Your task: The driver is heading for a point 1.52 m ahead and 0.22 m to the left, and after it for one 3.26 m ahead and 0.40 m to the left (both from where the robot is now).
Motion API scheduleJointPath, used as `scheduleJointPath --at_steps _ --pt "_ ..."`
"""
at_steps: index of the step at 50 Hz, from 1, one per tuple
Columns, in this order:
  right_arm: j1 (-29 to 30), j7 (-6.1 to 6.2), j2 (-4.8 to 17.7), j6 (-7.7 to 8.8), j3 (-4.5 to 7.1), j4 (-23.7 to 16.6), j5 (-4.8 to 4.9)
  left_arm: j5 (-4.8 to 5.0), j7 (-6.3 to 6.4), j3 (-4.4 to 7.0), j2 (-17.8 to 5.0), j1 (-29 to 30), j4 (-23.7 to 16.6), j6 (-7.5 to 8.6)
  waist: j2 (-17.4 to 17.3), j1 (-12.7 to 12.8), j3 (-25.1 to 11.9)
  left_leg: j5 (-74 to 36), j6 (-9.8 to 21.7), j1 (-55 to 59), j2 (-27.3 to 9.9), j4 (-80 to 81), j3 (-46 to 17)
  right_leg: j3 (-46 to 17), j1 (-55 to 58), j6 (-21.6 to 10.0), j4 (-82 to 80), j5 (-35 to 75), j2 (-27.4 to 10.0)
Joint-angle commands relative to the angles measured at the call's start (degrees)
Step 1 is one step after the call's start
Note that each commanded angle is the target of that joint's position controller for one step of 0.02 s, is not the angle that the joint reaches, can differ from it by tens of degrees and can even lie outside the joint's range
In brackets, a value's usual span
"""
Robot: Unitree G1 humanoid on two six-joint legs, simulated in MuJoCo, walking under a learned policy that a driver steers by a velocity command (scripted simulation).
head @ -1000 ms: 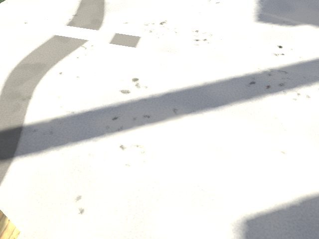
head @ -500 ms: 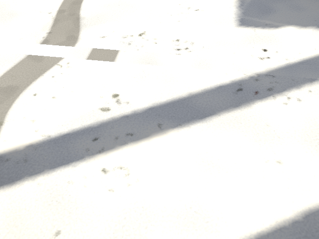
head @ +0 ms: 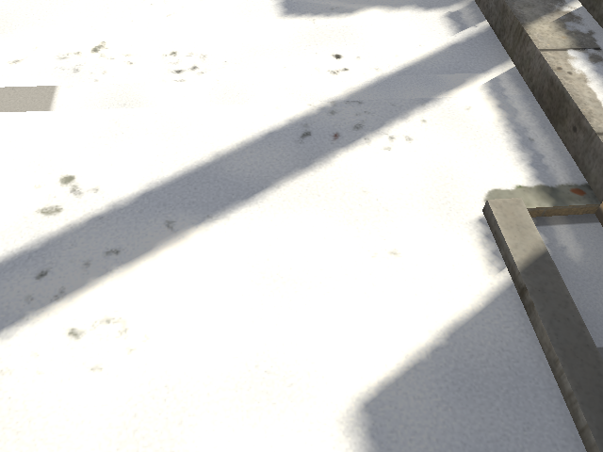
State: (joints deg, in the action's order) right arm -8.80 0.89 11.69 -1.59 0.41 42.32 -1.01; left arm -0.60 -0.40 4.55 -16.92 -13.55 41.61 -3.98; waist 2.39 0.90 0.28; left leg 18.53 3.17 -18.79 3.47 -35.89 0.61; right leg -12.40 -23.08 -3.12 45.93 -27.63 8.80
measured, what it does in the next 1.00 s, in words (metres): goes down, turning left: right foot 0.17 m lower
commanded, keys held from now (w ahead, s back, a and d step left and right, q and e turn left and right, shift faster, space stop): w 0.22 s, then w+q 0.78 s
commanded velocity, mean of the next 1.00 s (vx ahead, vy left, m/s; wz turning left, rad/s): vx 0.42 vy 0.00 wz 0.23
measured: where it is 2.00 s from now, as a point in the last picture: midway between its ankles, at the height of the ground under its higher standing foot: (258, 303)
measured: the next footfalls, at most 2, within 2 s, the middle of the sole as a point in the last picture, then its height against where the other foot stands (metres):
right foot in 0.66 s outside the picture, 0.17 m lower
left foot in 1.14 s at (316, 426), level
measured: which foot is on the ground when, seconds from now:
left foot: down 0.00-0.64, up 0.66-1.00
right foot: up 0.00-0.64, down 0.66-1.00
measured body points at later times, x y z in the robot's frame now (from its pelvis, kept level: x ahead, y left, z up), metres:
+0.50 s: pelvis +0.14 -0.05 -0.01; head +0.16 -0.04 +0.44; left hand +0.35 +0.20 -0.11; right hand +0.04 -0.30 -0.13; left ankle +0.00 +0.08 -0.72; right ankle +0.28 -0.22 -0.70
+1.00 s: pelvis +0.43 -0.15 -0.17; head +0.46 -0.14 +0.28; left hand +0.30 +0.06 -0.31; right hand +0.64 -0.33 -0.29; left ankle +0.56 -0.02 -0.83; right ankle +0.36 -0.24 -0.89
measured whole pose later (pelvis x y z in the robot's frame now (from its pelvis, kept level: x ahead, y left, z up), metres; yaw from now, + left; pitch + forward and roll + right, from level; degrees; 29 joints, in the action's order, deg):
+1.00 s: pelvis +0.43 -0.15 -0.17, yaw +17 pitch +0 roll -2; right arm -5.0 -2.6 12.9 1.1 2.4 49.7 -2.2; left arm -0.5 1.4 1.8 -9.4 -26.5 59.3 5.3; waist -3.1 0.8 3.4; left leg -0.1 6.1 -43.0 -1.2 -56.1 2.0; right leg 12.3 -3.6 -2.4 27.1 -23.6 1.8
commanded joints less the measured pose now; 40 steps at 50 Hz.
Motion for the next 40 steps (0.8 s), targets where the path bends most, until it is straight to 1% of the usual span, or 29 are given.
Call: scheduleJointPath --at_steps 1,2,3,5,7,8,11,14,18,19,20,21,23,24,25,26,27,29,30,31,32,33,34,35,36,37,38,39,40 --pt "-13.60 0.22 11.99 1.05 3.29 1.15 -0.59 -1.09 0.10 1.63 -6.50 6.24 -6.01 2.28 -10.38 -4.49 4.62 34.16 6.33 18.61 -22.93 24.83 -38.50 -3.50 -32.20 -1.92 16.03 -3.47 -0.43" --pt "-10.36 0.11 9.70 1.39 2.69 0.77 -0.38 -1.29 -0.22 1.28 -5.31 4.61 -4.25 2.50 -8.41 -2.18 6.73 31.68 5.81 14.53 -20.45 25.47 -33.45 -2.64 -30.85 -1.08 16.62 2.99 -1.55" --pt "-8.37 0.03 8.58 1.78 2.41 0.49 -0.47 -1.75 -0.79 1.09 -4.24 1.93 -1.88 2.35 -9.08 -0.43 5.59 25.71 5.40 11.66 -17.66 25.94 -28.35 -1.11 -26.66 0.05 18.10 8.29 -2.11" --pt "-9.50 -0.63 7.34 2.75 2.34 1.37 -0.15 -2.19 -1.92 0.86 -3.53 -1.51 1.57 2.18 -8.67 0.17 4.49 17.14 5.72 7.63 -14.41 26.50 -21.55 0.07 -21.86 1.49 20.27 14.56 -2.22" --pt "-12.16 -1.17 7.87 3.48 2.70 3.01 0.34 -1.67 -2.36 0.59 -2.65 0.44 2.25 2.24 -8.22 -0.36 5.49 14.24 6.27 7.40 -13.98 26.99 -18.53 0.65 -22.46 2.29 19.13 18.62 -2.62" --pt "-13.10 -1.19 9.48 4.02 3.32 3.88 -0.66 -1.84 -2.28 0.78 -3.02 0.72 3.32 2.19 -9.43 -0.59 4.33 12.06 7.24 6.57 -14.19 26.86 -16.93 1.96 -19.86 2.20 23.29 23.29 -2.34" --pt "-16.15 -1.47 9.89 4.87 3.65 5.43 -0.14 -2.22 -2.12 0.98 -3.78 3.64 4.76 2.60 -7.19 -1.37 5.26 10.71 8.64 9.12 -15.12 26.30 -16.02 2.04 -23.03 2.36 23.17 26.59 -4.05" --pt "-19.64 -1.50 10.02 5.19 3.86 7.58 0.15 -2.83 -2.10 0.51 -3.27 7.82 5.27 2.70 -7.89 -2.14 6.32 5.57 10.62 12.82 -14.92 25.62 -16.87 7.39 -25.02 3.37 19.56 27.97 -9.36" --pt "-24.15 -1.04 10.56 5.41 4.03 8.68 -0.83 -3.31 -2.51 -0.29 -2.19 14.88 5.19 3.70 -8.34 -5.57 5.55 -10.36 11.43 15.07 -14.44 19.38 -15.80 12.51 -20.56 4.23 11.57 28.85 -12.20" --pt "-28.54 -0.39 9.39 5.73 4.00 10.94 -1.31 -3.27 -2.43 -0.13 -2.33 18.64 4.07 4.22 -9.89 -7.84 6.08 -10.24 11.95 24.26 -15.50 15.67 -19.18 7.70 -28.71 4.53 9.47 32.44 -14.09" --pt "-31.69 -0.20 10.54 6.32 4.23 11.90 -1.89 -2.36 -2.27 0.66 -4.47 21.61 2.76 4.73 -10.06 -9.73 6.86 -7.20 12.13 30.42 -15.45 14.34 -20.31 7.43 -35.87 5.44 4.83 31.56 -14.33" --pt "-32.62 0.08 10.64 6.76 4.41 12.33 -1.86 -2.26 -2.41 0.94 -4.89 24.33 2.02 5.34 -10.02 -10.87 8.12 -6.56 12.77 31.73 -16.25 12.90 -23.06 6.34 -38.28 5.89 2.30 31.29 -14.76" --pt "-30.94 0.56 11.00 6.91 4.76 11.83 -1.49 -2.09 -2.68 0.94 -4.41 25.16 1.57 6.17 -8.73 -10.44 7.58 -7.38 13.94 29.93 -16.87 8.60 -25.27 4.53 -37.61 5.84 -0.35 34.05 -15.67" --pt "-26.34 0.94 9.73 7.03 4.54 10.38 -1.91 -2.08 -3.32 0.37 -3.42 25.50 1.10 6.45 -5.71 -9.41 8.57 -0.67 12.31 20.79 -14.37 6.37 -22.67 4.51 -30.39 5.95 -7.62 41.83 -16.02" --pt "-23.44 0.81 9.08 7.09 4.29 9.45 -1.56 -1.77 -4.17 -0.09 -1.64 25.05 1.57 6.70 -4.29 -9.04 7.93 2.92 11.08 12.34 -12.44 5.81 -20.87 6.12 -20.83 5.34 -11.19 48.75 -15.05" --pt "-20.67 0.30 8.27 6.73 3.92 8.45 -1.03 -0.98 -4.82 -0.66 0.10 23.45 2.25 6.61 -2.85 -8.52 6.68 4.92 9.23 3.55 -10.14 5.24 -17.92 8.07 -8.93 4.93 -15.49 51.46 -13.70" --pt "-19.84 -0.11 8.91 6.77 4.09 8.09 -0.97 -0.16 -5.15 -0.90 0.84 22.27 2.61 6.52 -3.89 -9.02 5.84 5.63 8.18 -1.09 -9.45 4.75 -16.87 9.42 -1.02 4.85 -16.40 53.74 -12.77" --pt "-21.34 0.06 8.34 6.29 4.06 9.01 -1.19 1.05 -3.86 -1.14 0.29 20.22 3.49 6.19 -7.24 -9.56 6.09 4.83 6.75 2.63 -8.87 -0.47 -17.08 7.38 2.47 4.84 -22.03 54.27 -14.53" --pt "-22.35 0.63 7.93 5.61 3.98 9.79 -2.04 0.93 -3.11 -0.80 -1.02 18.48 4.27 6.22 -7.10 -9.33 6.21 3.97 6.19 5.55 -8.28 -5.93 -17.98 6.05 3.19 4.33 -25.17 55.19 -15.85" --pt "-22.50 1.15 7.87 4.98 3.97 10.28 -3.03 0.60 -2.37 -0.26 -2.37 12.98 6.39 6.37 -4.81 -6.96 5.09 1.75 6.33 8.88 -7.01 -14.36 -17.56 5.92 5.52 3.97 -29.85 56.38 -16.71" --pt "-22.59 1.24 8.48 4.35 4.25 10.95 -2.73 0.00 -1.62 0.54 -3.60 3.76 9.80 6.78 -0.65 -2.91 2.32 -0.41 6.20 7.63 -5.13 -25.83 -15.64 8.79 14.66 4.05 -33.51 58.56 -16.17" --pt "-24.34 0.90 9.18 3.81 4.60 12.22 -1.83 -1.27 -1.24 1.61 -5.84 -6.72 13.29 6.85 3.35 1.88 -2.41 4.60 5.84 1.06 -2.37 -40.40 -12.36 11.74 28.45 5.03 -30.72 54.28 -15.30" --pt "-26.86 0.52 6.28 3.66 4.81 14.22 -1.12 -2.25 -1.69 1.60 -6.90 -14.07 15.32 7.07 6.74 4.27 -5.90 30.89 4.36 -12.52 2.78 -61.23 -11.84 5.43 40.28 4.90 -22.70 51.89 -19.39" --pt "-36.79 0.71 2.62 3.94 4.23 14.20 1.77 -3.37 -2.39 1.34 -9.13 -16.50 16.40 7.57 16.94 -3.02 -12.85 35.95 3.04 -29.10 0.50 -76.91 -10.15 5.51 55.05 8.33 -0.04 74.25 -25.69" --pt "-36.09 1.37 3.62 4.62 3.49 15.11 2.08 -1.20 -2.79 1.64 -8.49 -17.77 15.49 6.58 17.40 -0.61 -17.19 28.80 3.35 -36.41 -3.65 -80.44 -9.26 -0.34 54.19 9.07 -0.99 68.30 -30.50" --pt "-30.13 1.31 3.91 4.50 2.88 11.47 1.11 -0.02 -1.84 3.35 -13.55 -15.30 15.74 6.67 23.20 -0.97 -17.44 16.43 2.36 -40.52 -3.17 -78.73 -3.72 -16.85 43.42 0.31 -20.93 16.30 -37.14" --pt "-19.18 1.19 6.01 3.89 3.44 11.68 -1.66 -0.99 -0.82 1.80 -6.36 -8.12 12.49 7.28 13.38 0.25 -7.68 7.14 2.35 -39.58 -6.47 -76.29 -2.81 -15.69 29.96 -0.70 -29.25 -4.48 -33.51" --pt "-12.64 0.04 7.46 3.41 3.94 10.04 -2.24 -1.19 -0.22 0.49 -3.12 -4.35 11.11 8.11 10.33 0.22 -1.15 2.85 2.55 -37.77 -7.28 -73.21 -3.26 -11.73 20.94 -1.28 -28.34 4.36 -31.88" --pt "-10.98 -0.92 7.26 3.16 4.49 10.21 -1.25 -1.26 0.30 -0.80 0.41 1.54 10.39 8.72 4.89 -3.21 3.57 -7.80 2.79 -31.41 -8.59 -56.40 -6.99 -1.55 10.13 0.81 -28.54 9.60 -27.07"
Velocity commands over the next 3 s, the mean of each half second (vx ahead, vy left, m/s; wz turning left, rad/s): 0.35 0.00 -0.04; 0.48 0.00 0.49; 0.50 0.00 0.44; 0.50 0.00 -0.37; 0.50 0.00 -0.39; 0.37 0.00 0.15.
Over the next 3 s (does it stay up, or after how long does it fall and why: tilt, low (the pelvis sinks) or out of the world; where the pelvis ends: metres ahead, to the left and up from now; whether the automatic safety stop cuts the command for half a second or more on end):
stays up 1.39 0.13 -0.15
